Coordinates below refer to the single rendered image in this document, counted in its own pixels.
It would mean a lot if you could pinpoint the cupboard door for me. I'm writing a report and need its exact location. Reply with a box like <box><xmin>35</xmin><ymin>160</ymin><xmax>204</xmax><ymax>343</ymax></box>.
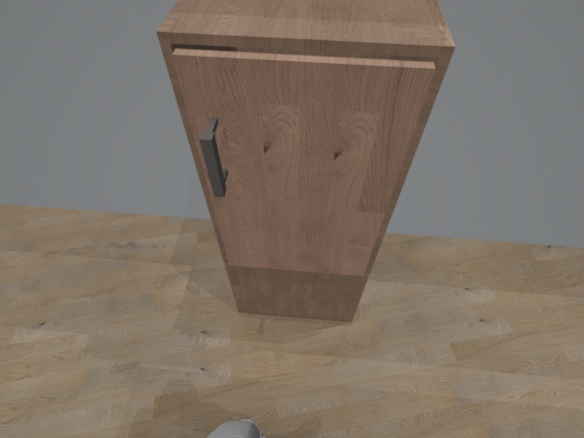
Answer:
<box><xmin>172</xmin><ymin>48</ymin><xmax>435</xmax><ymax>276</ymax></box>

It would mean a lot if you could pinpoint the handle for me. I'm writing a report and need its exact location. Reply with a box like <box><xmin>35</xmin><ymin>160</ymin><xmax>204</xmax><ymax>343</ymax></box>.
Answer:
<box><xmin>200</xmin><ymin>118</ymin><xmax>228</xmax><ymax>197</ymax></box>

